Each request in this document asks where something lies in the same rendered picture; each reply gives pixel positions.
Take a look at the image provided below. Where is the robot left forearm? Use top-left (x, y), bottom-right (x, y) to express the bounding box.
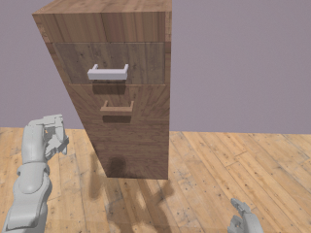
top-left (1, 161), bottom-right (52, 233)

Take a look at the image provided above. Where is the cabinet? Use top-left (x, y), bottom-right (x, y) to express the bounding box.
top-left (31, 0), bottom-right (172, 181)

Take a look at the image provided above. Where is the left robot hand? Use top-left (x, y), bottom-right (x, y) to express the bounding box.
top-left (21, 114), bottom-right (69, 165)

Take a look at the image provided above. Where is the drawer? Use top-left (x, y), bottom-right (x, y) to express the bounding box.
top-left (52, 41), bottom-right (165, 84)

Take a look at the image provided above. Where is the handle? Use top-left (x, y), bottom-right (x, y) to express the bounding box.
top-left (100, 107), bottom-right (133, 117)
top-left (87, 64), bottom-right (129, 80)

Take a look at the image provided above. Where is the right robot hand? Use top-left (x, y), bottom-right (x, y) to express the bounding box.
top-left (227, 198), bottom-right (264, 233)

